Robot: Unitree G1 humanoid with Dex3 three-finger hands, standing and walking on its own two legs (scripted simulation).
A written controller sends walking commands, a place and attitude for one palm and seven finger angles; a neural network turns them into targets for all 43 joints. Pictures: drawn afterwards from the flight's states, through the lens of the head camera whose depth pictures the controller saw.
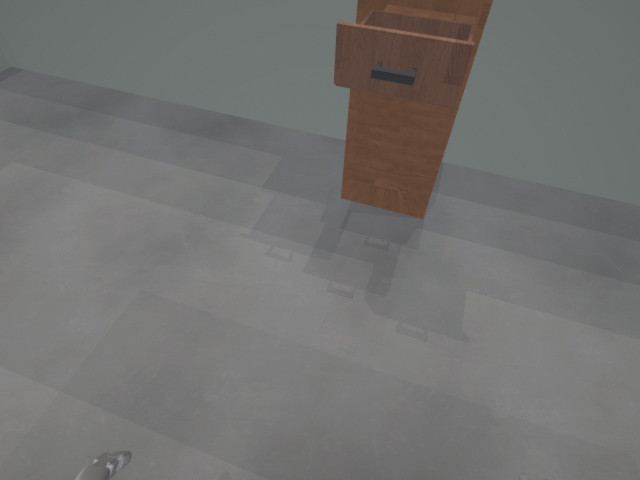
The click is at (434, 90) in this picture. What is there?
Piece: drawer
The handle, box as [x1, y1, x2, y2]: [371, 61, 416, 85]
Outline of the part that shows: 372,68 371,77 412,85 416,68 414,67 411,72 384,68 380,66 381,62 379,61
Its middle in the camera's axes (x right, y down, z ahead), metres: +0.19 -0.43 +0.99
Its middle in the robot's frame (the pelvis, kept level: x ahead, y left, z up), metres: +1.04 -0.14 +0.02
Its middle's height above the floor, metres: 0.79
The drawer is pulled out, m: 0.30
